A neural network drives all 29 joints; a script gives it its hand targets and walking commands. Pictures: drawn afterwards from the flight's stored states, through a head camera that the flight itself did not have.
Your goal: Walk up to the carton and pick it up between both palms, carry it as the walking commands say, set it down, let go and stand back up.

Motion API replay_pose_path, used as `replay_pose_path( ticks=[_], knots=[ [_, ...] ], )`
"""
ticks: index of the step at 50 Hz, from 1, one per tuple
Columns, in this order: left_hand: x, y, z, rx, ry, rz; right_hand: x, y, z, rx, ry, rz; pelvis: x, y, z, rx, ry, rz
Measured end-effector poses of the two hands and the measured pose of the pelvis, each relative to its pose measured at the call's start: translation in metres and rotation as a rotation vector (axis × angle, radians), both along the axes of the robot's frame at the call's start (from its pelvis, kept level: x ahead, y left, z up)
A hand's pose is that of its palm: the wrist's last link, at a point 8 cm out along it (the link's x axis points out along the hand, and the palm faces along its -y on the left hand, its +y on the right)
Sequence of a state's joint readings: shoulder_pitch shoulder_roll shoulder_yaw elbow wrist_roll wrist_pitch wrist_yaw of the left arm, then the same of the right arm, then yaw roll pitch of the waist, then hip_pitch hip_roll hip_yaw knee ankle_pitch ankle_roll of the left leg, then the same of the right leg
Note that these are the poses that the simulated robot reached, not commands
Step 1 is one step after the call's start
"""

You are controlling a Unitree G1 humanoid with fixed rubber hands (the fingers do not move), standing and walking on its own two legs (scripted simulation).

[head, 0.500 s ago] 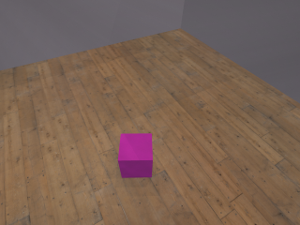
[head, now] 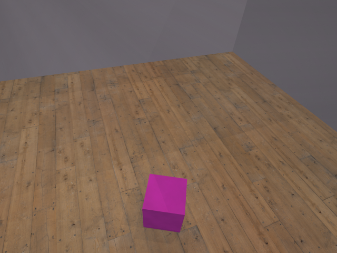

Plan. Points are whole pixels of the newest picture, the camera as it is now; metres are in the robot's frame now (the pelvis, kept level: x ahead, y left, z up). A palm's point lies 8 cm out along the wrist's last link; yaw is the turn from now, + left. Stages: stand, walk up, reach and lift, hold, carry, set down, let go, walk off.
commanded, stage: walk up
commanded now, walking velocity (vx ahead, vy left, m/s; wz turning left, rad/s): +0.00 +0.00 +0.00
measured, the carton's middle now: (164, 203) +0.55 +0.02 -0.64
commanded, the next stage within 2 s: none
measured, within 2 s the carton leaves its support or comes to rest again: neither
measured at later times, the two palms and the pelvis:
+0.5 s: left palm out of the picture +0.07 +0.24 -0.14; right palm out of the picture +0.05 -0.20 -0.13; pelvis +0.06 +0.02 +0.01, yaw +0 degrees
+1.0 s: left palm out of the picture +0.05 +0.22 -0.14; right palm out of the picture +0.06 -0.19 -0.14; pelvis +0.08 +0.02 +0.01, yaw +0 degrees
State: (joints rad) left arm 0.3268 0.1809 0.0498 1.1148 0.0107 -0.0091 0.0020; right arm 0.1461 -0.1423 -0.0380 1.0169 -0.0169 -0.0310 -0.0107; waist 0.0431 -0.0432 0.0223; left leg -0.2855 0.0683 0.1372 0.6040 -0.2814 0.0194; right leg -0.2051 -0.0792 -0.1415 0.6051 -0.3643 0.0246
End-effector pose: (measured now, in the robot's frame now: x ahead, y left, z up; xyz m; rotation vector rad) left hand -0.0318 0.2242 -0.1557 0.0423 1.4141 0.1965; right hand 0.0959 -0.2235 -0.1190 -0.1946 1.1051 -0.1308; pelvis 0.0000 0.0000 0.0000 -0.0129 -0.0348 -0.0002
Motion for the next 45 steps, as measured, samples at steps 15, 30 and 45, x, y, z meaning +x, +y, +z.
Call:
replay_pose_path(
  ticks=[15,30,45],
  knots=[
    [0.083,0.009,0.018,0.033,-0.036,-0.070,-0.004,0.024,-0.010,0.033,0.144,-0.087,0.044,0.021,0.013,0.019,0.005,-0.005],
    [0.099,0.011,0.016,0.030,0.013,-0.092,-0.058,0.032,-0.016,0.044,0.329,-0.149,0.066,0.024,0.013,0.024,0.004,-0.004],
    [0.081,-0.004,0.015,0.008,0.078,-0.070,-0.046,0.036,-0.020,0.056,0.336,-0.136,0.078,0.022,0.012,0.023,0.006,0.002]
  ],
)
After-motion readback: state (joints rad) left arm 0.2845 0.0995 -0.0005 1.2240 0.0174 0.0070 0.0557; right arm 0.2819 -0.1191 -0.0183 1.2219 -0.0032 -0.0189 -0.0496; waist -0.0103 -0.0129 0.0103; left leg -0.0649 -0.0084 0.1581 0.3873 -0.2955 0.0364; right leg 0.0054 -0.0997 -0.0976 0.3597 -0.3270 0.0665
